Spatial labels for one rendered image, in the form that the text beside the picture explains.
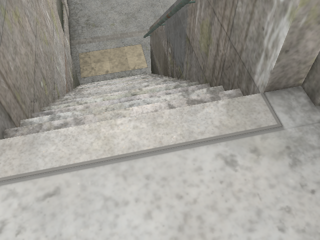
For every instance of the stairs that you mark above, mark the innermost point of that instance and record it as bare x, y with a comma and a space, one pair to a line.
119, 98

